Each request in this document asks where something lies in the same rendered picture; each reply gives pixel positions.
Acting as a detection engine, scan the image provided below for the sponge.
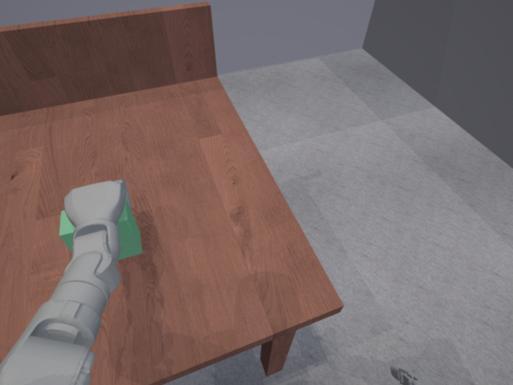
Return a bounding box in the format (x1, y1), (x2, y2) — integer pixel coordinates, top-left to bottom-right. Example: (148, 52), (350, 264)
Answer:
(59, 199), (143, 260)

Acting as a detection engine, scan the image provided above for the table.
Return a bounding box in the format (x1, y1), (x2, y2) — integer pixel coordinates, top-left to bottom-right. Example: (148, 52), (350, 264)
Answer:
(0, 2), (344, 385)

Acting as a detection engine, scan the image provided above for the robot left hand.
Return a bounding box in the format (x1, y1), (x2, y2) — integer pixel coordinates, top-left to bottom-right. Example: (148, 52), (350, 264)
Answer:
(64, 180), (131, 252)

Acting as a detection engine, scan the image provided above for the left robot forearm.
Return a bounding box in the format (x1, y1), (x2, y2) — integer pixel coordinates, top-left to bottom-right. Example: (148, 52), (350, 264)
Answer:
(0, 219), (121, 382)

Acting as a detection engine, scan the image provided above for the robot right hand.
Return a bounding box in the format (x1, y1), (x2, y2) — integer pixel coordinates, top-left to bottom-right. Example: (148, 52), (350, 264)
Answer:
(390, 365), (434, 385)

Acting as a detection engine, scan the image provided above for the left robot upper arm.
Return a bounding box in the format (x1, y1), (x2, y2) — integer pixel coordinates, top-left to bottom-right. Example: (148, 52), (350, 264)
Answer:
(0, 335), (95, 385)

